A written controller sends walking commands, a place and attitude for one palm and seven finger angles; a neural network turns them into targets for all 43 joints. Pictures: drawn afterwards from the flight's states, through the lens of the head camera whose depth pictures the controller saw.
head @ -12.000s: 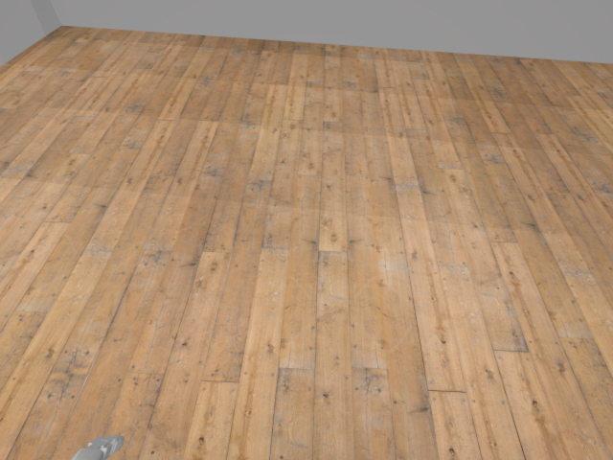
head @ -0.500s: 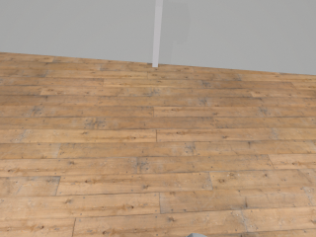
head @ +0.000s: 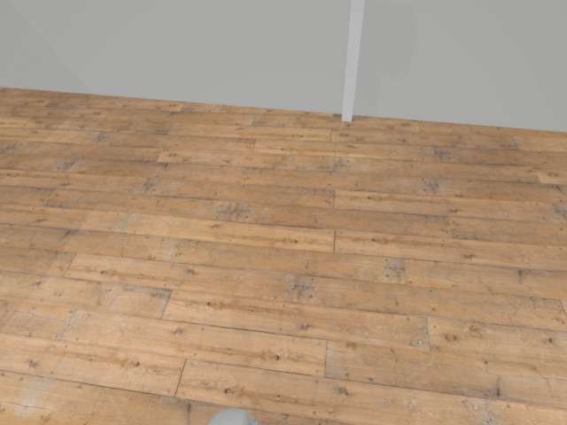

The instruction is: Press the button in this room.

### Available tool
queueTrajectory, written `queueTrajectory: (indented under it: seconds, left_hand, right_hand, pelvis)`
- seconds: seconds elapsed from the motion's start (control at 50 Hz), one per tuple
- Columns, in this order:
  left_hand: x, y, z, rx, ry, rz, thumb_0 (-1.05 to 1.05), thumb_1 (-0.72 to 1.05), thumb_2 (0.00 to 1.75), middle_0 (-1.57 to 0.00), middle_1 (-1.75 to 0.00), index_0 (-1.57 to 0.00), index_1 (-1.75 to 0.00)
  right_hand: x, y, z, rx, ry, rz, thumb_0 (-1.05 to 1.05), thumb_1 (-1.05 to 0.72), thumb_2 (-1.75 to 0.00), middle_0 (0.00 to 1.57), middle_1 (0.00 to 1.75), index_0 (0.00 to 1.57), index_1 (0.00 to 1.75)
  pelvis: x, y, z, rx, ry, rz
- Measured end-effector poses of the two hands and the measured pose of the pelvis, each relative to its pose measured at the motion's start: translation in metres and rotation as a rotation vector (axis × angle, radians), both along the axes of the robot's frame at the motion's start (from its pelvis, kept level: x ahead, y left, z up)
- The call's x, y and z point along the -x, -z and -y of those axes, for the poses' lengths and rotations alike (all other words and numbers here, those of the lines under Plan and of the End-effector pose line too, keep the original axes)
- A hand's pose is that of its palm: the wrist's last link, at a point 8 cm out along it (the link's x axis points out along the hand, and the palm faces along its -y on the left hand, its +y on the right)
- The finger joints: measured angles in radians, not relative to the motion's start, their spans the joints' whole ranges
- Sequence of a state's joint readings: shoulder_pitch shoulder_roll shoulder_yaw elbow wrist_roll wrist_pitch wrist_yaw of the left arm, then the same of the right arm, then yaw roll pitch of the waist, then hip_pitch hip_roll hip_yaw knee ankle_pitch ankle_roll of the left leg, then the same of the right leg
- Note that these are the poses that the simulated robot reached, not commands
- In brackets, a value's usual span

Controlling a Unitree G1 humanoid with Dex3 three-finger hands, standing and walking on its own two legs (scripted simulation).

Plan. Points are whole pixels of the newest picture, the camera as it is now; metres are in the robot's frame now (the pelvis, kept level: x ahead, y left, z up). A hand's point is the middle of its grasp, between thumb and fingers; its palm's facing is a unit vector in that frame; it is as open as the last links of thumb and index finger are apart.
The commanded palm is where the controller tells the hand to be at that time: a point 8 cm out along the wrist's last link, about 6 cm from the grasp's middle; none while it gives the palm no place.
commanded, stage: turn or walk to find it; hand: left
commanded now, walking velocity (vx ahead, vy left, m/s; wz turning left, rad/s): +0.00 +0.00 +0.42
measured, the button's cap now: out of the picture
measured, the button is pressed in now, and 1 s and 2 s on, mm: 0 0 0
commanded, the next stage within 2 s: none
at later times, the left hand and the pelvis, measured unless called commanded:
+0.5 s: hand out of the picture -0.01 +0.27 -0.17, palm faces +0.25 -0.93 -0.25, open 7.4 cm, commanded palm none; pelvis -0.03 +0.05 +0.00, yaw +12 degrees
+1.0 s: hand out of the picture -0.08 +0.20 -0.16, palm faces +0.45 -0.86 -0.25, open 7.3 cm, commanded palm none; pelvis -0.04 +0.01 +0.00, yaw +26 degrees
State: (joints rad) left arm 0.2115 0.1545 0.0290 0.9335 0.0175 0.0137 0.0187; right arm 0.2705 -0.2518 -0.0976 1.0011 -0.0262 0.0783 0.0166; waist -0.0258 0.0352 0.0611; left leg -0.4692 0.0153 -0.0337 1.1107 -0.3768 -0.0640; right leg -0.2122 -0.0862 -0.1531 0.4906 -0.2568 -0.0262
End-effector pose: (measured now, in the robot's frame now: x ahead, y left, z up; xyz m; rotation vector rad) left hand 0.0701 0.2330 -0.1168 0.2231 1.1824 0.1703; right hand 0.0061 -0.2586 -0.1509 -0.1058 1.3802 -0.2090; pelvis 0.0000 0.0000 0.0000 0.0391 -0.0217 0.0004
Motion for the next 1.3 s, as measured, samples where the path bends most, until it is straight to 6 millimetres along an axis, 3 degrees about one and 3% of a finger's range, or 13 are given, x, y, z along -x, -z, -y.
queueTrajectory:
  seconds: [0.12, 0.26, 0.32, 0.42, 0.54, 0.66, 0.8, 0.92, 1.02, 1.16, 1.22, 1.3]
  left_hand:
    - [0.047, 0.012, -0.022, 0.016, -0.099, -0.056, 0.01, 0.91, 0.9, -0.21, -0.3, -0.21, -0.3]
    - [0.105, 0.042, -0.068, 0.031, -0.211, -0.152, 0.01, 0.91, 0.9, -0.2, -0.3, -0.2, -0.3]
    - [0.115, 0.038, -0.079, 0.03, -0.24, -0.172, 0.01, 0.91, 0.9, -0.2, -0.3, -0.2, -0.3]
    - [0.11, 0.026, -0.086, 0.027, -0.26, -0.11, 0.01, 0.91, 0.9, -0.2, -0.3, -0.2, -0.3]
    - [0.091, 0.016, -0.076, 0.008, -0.263, -0.036, 0.01, 0.91, 0.9, -0.2, -0.3, -0.2, -0.3]
    - [0.077, 0.009, -0.05, -0.029, -0.266, 0.045, 0.01, 0.91, 0.9, -0.2, -0.3, -0.2, -0.3]
    - [0.106, -0.003, -0.018, -0.02, -0.342, 0.033, 0.01, 0.91, 0.9, -0.2, -0.3, -0.2, -0.3]
    - [0.142, 0.002, -0.006, 0.005, -0.425, -0.016, 0.01, 0.91, 0.9, -0.21, -0.3, -0.21, -0.3]
    - [0.182, 0.013, -0.01, 0.028, -0.493, -0.068, 0.01, 0.91, 0.9, -0.21, -0.3, -0.21, -0.3]
    - [0.247, 0.043, -0.033, 0.067, -0.601, -0.142, 0.01, 0.91, 0.9, -0.2, -0.3, -0.2, -0.3]
    - [0.259, 0.041, -0.042, 0.068, -0.628, -0.166, 0.01, 0.91, 0.9, -0.2, -0.3, -0.2, -0.3]
    - [0.259, 0.03, -0.053, 0.058, -0.647, -0.122, 0.01, 0.91, 0.9, -0.2, -0.3, -0.2, -0.3]
  right_hand:
    - [-0.033, -0.005, -0.014, 0.027, -0.11, 0.014, 0.01, -0.91, -0.9, 0.2, 0.3, 0.2, 0.3]
    - [-0.089, -0.015, -0.057, 0.069, -0.24, 0.171, 0.01, -0.91, -0.9, 0.2, 0.3, 0.2, 0.3]
    - [-0.098, -0.025, -0.073, 0.068, -0.272, 0.209, 0.01, -0.91, -0.9, 0.2, 0.3, 0.2, 0.3]
    - [-0.103, -0.029, -0.089, 0.042, -0.311, 0.215, 0.01, -0.91, -0.9, 0.2, 0.3, 0.2, 0.3]
    - [-0.095, -0.018, -0.085, 0.005, -0.321, 0.191, 0.01, -0.91, -0.9, 0.2, 0.3, 0.2, 0.3]
    - [-0.081, 0.009, -0.058, -0.032, -0.322, 0.126, 0.01, -0.91, -0.9, 0.2, 0.3, 0.2, 0.3]
    - [-0.075, 0.008, -0.034, -0.028, -0.371, 0.039, 0.01, -0.91, -0.9, 0.2, 0.3, 0.2, 0.3]
    - [-0.077, 0.002, -0.031, -0.004, -0.431, -0.003, 0.01, -0.91, -0.9, 0.2, 0.3, 0.2, 0.3]
    - [-0.093, -0.003, -0.053, 0.013, -0.507, 0.014, 0.01, -0.91, -0.9, 0.2, 0.3, 0.2, 0.3]
    - [-0.125, -0.01, -0.113, 0.027, -0.631, 0.166, 0.01, -0.91, -0.9, 0.2, 0.3, 0.2, 0.3]
    - [-0.127, -0.02, -0.132, 0.022, -0.662, 0.205, 0.01, -0.91, -0.9, 0.2, 0.3, 0.2, 0.3]
    - [-0.124, -0.026, -0.147, 0.008, -0.694, 0.206, 0.01, -0.91, -0.9, 0.2, 0.3, 0.2, 0.3]
  pelvis:
    - [0.007, 0.003, -0.013, 0.005, -0.063, -0.008]
    - [0.019, 0.017, -0.041, 0.025, -0.118, -0.007]
    - [0.022, 0.01, -0.047, 0.04, -0.139, -0.002]
    - [0.026, 0.003, -0.05, 0.048, -0.174, -0.003]
    - [0.029, 0.003, -0.041, 0.036, -0.219, -0.008]
    - [0.03, 0.013, -0.017, 0.022, -0.272, -0.015]
    - [0.032, 0.004, -0.002, 0.007, -0.352, -0.004]
    - [0.034, 0.001, -0.001, 0.004, -0.413, -0.004]
    - [0.043, 0.003, -0.01, 0.009, -0.455, -0.006]
    - [0.063, 0.018, -0.035, 0.033, -0.513, 0.001]
    - [0.069, 0.013, -0.041, 0.042, -0.527, 0.007]
    - [0.074, 0.005, -0.044, 0.05, -0.557, 0.004]
